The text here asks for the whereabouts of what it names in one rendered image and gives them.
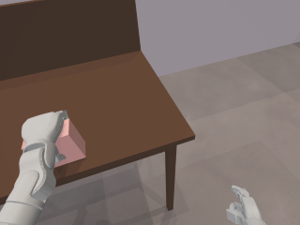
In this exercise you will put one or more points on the robot left hand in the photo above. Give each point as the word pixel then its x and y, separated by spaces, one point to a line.
pixel 47 126

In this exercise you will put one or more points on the robot left forearm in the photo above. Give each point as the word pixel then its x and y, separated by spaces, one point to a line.
pixel 36 182

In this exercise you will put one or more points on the sponge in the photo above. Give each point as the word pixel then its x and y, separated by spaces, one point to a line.
pixel 69 143

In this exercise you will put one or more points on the table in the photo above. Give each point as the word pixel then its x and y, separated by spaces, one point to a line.
pixel 84 57

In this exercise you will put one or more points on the robot right hand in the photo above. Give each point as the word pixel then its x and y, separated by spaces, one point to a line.
pixel 237 213

